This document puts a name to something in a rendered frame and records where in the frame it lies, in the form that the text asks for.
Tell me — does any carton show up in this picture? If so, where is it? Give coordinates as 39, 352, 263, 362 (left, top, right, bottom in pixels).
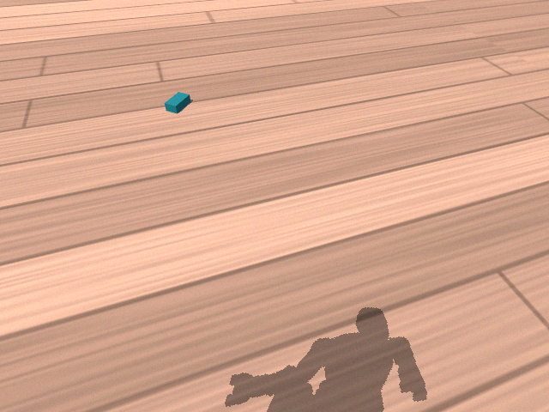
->
165, 92, 190, 114

